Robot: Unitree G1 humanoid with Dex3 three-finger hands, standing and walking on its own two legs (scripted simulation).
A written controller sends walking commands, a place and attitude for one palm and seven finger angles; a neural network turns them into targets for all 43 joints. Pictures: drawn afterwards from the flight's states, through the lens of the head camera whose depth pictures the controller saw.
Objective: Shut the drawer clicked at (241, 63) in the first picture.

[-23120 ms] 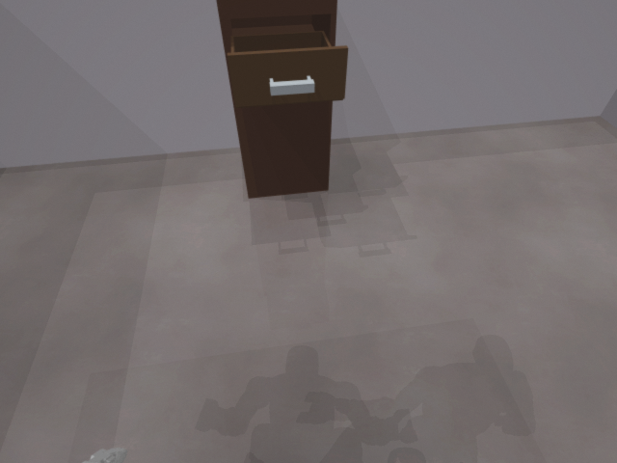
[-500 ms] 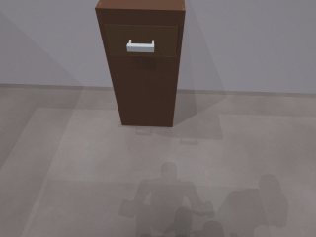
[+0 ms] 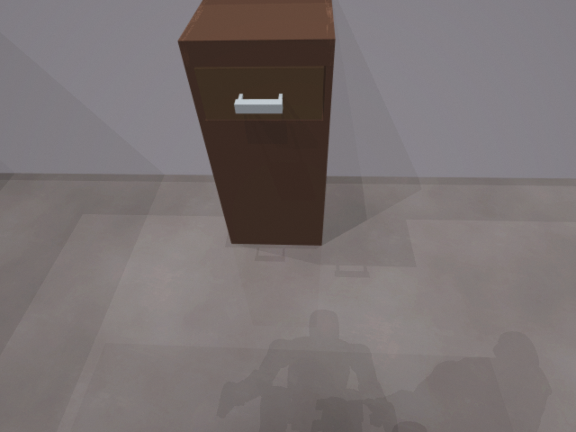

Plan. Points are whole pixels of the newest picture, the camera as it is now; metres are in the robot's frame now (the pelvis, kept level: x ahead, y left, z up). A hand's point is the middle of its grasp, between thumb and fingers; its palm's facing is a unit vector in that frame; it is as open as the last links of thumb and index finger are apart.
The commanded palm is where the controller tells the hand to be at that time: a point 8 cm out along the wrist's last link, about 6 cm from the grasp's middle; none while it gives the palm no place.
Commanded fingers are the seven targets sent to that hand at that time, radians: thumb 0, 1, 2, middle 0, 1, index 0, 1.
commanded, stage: let the arm hang, fingers relaxed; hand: left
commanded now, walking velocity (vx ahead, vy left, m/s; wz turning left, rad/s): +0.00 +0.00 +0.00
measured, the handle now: (259, 101) +0.94 +0.13 -0.05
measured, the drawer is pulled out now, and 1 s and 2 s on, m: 0.00 0.00 0.00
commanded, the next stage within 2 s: look to check the result in 0.30 s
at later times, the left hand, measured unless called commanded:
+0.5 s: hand out of the picture +0.07 +0.21 -0.16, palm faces -0.01 -0.96 -0.29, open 7.3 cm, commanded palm none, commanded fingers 0.00 0.90 0.90 -0.20 -0.30 -0.20 -0.30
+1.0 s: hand out of the picture +0.11 +0.21 -0.15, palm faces -0.02 -0.94 -0.33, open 7.3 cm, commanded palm none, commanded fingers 0.00 0.90 0.90 -0.20 -0.30 -0.20 -0.30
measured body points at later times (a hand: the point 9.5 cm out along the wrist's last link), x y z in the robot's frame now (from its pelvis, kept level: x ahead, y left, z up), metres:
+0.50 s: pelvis +0.02 -0.01 +0.00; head +0.04 -0.03 +0.45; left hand +0.07 +0.26 -0.14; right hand +0.05 -0.28 -0.15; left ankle +0.01 +0.11 -0.75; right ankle +0.01 -0.10 -0.75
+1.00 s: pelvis +0.03 -0.02 +0.00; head +0.05 -0.04 +0.45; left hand +0.11 +0.26 -0.13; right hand +0.09 -0.30 -0.15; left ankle +0.01 +0.11 -0.75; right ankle +0.01 -0.10 -0.75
